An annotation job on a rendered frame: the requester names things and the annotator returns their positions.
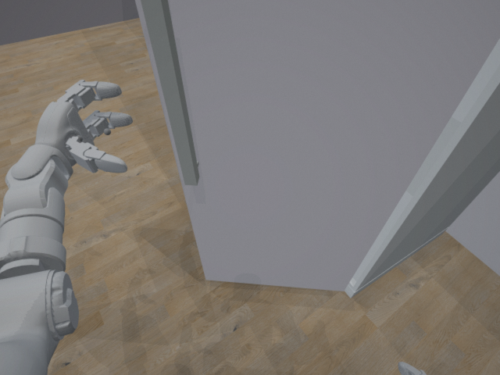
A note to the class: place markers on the handle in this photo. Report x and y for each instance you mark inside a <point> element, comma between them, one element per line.
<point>160,30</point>

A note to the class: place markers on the left robot forearm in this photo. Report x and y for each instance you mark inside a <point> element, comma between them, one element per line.
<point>33,214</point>

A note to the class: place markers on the fridge door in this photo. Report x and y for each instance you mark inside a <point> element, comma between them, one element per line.
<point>310,119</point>

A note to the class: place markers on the left robot upper arm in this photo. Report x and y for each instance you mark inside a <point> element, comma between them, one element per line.
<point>36,311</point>

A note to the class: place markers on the robot left hand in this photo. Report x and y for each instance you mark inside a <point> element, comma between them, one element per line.
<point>60,123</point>

